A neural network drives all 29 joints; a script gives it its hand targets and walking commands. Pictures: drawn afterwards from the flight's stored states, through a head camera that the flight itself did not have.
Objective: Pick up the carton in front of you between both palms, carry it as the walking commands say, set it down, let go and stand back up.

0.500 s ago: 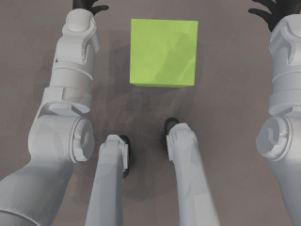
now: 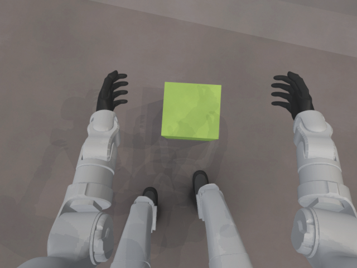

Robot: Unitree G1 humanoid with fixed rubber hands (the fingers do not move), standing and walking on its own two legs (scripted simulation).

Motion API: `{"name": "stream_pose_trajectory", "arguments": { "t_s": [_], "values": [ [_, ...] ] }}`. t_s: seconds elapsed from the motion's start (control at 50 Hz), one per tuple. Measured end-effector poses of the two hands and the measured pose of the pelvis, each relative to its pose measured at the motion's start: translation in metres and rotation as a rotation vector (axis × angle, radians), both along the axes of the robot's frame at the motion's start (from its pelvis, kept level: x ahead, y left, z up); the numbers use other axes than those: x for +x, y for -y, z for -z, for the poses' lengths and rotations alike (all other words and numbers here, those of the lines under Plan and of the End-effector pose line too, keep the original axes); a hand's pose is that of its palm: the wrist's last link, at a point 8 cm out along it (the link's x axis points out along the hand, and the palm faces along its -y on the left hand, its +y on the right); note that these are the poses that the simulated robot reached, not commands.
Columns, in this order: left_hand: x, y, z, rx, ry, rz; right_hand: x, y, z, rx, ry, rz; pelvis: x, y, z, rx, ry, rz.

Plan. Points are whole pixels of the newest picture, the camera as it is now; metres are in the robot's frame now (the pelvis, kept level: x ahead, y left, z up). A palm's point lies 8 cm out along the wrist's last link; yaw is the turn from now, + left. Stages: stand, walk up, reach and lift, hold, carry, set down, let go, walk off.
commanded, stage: let go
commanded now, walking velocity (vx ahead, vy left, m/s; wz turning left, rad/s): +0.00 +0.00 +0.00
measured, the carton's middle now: (190, 115) +0.47 -0.07 -0.57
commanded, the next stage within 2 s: stand in 1.08 s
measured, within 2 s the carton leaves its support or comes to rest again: neither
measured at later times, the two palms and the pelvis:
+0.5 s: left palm (24, 195) +0.28 +0.24 -0.01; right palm (307, 202) +0.23 -0.21 +0.00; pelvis +0.05 +0.03 +0.07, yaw -2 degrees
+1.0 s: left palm out of the picture +0.25 +0.26 +0.02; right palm (305, 209) +0.22 -0.20 +0.02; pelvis +0.07 +0.04 +0.08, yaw -3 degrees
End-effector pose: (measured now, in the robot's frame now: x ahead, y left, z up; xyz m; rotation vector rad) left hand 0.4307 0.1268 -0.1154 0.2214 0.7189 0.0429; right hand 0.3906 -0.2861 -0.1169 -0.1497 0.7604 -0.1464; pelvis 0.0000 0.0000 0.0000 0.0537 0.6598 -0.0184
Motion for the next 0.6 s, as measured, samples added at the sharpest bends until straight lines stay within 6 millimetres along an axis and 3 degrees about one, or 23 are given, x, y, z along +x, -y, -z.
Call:
{"name": "stream_pose_trajectory", "arguments": {
  "t_s": [0.16, 0.44, 0.6],
  "values": [
    [-0.043, -0.026, -0.038, -0.005, -0.008, 0.014, -0.05, -0.009, -0.043, 0.004, -0.004, -0.008, 0.018, -0.001, -0.027, -0.018, 0.109, 0.009],
    [-0.138, -0.096, -0.095, -0.021, -0.043, 0.013, -0.146, -0.061, -0.103, 0.014, -0.028, -0.014, 0.045, -0.024, -0.068, -0.059, 0.393, 0.014],
    [-0.174, -0.13, -0.121, -0.017, -0.043, 0.007, -0.177, -0.085, -0.127, 0.014, -0.033, -0.016, 0.062, -0.039, -0.082, -0.08, 0.562, 0.021]
  ]
}}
